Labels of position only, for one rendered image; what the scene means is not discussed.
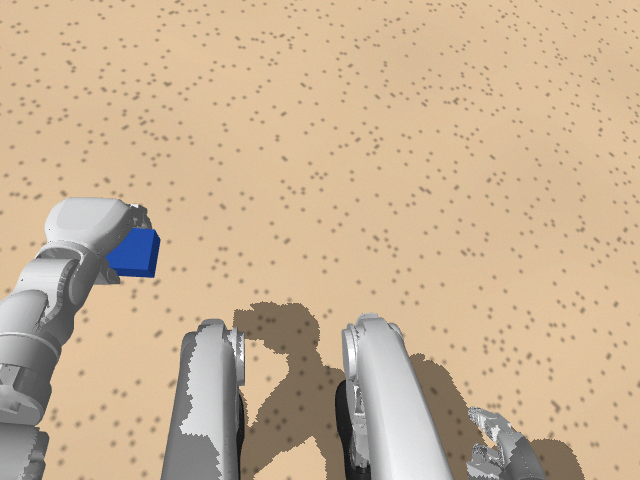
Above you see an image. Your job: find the right robot foot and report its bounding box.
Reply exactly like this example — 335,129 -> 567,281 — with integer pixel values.
335,380 -> 371,480

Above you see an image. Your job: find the left robot hand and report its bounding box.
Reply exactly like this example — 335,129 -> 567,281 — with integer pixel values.
44,197 -> 152,285

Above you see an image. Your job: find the right robot hand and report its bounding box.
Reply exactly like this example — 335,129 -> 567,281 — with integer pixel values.
466,407 -> 546,480

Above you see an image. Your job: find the small box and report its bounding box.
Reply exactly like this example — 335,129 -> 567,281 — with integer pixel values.
106,228 -> 161,278

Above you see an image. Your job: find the left robot arm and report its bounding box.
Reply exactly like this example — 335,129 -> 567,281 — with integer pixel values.
0,241 -> 101,480

